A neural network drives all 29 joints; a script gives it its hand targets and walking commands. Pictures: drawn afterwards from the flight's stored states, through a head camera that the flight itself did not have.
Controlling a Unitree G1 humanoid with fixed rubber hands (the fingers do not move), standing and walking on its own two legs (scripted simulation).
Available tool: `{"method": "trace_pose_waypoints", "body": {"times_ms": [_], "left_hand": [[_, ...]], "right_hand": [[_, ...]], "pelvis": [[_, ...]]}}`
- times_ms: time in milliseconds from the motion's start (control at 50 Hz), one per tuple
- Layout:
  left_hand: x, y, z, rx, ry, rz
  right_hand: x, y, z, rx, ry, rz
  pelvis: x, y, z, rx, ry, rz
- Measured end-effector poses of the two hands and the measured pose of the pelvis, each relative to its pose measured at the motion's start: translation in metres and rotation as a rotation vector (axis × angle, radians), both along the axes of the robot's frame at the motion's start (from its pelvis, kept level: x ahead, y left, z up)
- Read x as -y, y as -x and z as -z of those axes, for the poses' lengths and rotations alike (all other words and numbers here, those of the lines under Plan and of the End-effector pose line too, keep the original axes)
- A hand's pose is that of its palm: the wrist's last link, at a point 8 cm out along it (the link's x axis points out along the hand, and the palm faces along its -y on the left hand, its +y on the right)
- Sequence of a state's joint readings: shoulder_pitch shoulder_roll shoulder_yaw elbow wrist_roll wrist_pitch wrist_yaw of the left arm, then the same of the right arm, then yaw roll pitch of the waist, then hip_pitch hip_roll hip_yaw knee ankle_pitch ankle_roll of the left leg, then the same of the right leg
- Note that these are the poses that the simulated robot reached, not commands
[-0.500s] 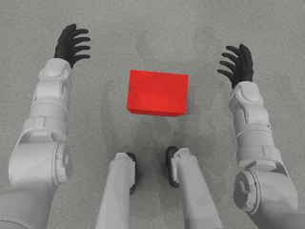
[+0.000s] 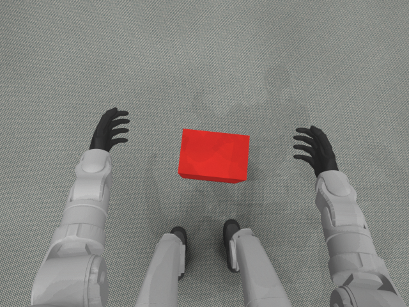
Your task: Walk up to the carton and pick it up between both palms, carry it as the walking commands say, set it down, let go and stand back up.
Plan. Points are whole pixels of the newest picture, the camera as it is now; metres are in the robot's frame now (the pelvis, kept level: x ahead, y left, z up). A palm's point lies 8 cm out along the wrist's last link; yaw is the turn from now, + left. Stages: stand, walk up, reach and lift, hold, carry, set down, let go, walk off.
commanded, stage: let go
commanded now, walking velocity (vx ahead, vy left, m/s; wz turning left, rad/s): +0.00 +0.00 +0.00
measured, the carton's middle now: (212, 159) +0.43 -0.04 -0.57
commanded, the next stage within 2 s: stand in 0.98 s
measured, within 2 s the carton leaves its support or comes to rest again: neither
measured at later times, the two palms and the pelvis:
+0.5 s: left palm (56, 235) +0.25 +0.22 +0.00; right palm (377, 248) +0.21 -0.24 +0.01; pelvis +0.06 +0.00 +0.08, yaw -1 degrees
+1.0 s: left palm (45, 271) +0.20 +0.23 +0.01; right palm (388, 252) +0.21 -0.25 +0.01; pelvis +0.05 -0.01 +0.07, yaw -1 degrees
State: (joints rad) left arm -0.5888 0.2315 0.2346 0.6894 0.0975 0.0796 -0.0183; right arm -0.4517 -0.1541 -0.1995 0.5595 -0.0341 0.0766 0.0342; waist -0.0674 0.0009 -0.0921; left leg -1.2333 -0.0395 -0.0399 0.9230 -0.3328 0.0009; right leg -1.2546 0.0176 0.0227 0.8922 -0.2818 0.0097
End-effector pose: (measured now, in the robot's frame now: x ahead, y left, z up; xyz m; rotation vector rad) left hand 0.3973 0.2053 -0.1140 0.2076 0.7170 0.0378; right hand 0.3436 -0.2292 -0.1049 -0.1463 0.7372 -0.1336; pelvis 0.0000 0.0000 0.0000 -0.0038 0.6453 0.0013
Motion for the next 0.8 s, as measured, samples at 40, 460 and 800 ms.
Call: {"method": "trace_pose_waypoints", "body": {"times_ms": [40,460,800], "left_hand": [[-0.002,0.016,-0.011,-0.010,-0.003,-0.004],[-0.016,0.141,-0.107,-0.063,-0.001,-0.003],[-0.021,0.188,-0.126,-0.070,0.020,-0.038]], "right_hand": [[0.003,0.013,-0.013,-0.015,0.001,-0.013],[0.008,0.124,-0.106,-0.053,-0.004,-0.012],[0.004,0.132,-0.121,-0.046,-0.006,-0.053]], "pelvis": [[0.001,-0.006,-0.009,0.039,-0.001,-0.001],[0.000,-0.058,-0.074,0.510,0.000,0.019],[0.003,-0.050,-0.077,0.728,-0.002,0.008]]}}
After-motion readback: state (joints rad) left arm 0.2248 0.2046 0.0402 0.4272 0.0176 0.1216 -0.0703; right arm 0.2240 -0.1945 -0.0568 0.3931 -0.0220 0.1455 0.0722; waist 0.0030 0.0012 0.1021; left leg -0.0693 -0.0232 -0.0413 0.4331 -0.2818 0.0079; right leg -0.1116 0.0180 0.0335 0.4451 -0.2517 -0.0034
